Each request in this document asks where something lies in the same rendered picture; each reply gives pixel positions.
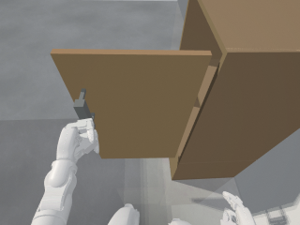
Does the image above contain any left robot forearm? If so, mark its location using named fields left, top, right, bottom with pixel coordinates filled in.
left=31, top=159, right=78, bottom=225

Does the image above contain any robot right hand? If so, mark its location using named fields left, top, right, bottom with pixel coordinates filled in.
left=220, top=191, right=257, bottom=225

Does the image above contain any robot left shin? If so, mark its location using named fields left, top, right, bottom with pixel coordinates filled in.
left=124, top=203, right=134, bottom=208

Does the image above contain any left robot thigh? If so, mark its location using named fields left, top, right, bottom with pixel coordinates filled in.
left=108, top=207, right=140, bottom=225

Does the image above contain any cupboard door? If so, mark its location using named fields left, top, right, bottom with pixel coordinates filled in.
left=50, top=49, right=212, bottom=159

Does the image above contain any robot left hand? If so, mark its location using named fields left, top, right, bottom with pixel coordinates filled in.
left=56, top=118, right=99, bottom=164

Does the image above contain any handle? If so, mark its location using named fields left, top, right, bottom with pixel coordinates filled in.
left=73, top=88, right=96, bottom=129

